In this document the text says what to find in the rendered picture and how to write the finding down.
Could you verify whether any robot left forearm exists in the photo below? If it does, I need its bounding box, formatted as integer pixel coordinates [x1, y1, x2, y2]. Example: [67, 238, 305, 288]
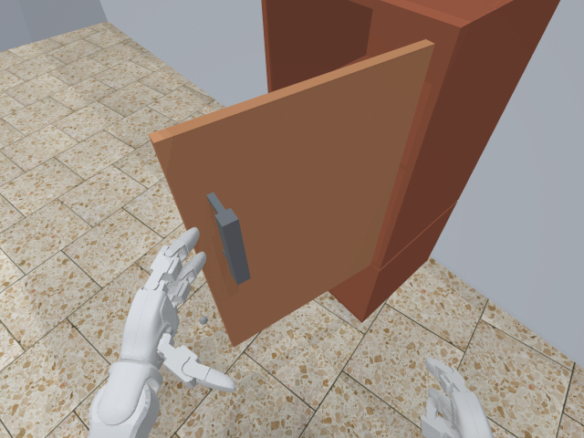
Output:
[88, 360, 163, 438]

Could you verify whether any left robot hand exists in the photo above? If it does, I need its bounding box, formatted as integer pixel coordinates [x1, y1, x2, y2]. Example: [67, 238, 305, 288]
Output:
[120, 227, 235, 392]

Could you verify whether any handle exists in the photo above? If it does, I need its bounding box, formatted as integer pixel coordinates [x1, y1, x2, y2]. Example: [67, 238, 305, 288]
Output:
[206, 193, 251, 285]

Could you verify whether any right robot hand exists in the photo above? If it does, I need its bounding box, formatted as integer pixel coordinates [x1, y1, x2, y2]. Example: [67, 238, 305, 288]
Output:
[421, 357, 494, 438]

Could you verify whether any cupboard door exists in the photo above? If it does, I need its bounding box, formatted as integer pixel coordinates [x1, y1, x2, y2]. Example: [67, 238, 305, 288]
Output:
[149, 39, 435, 347]

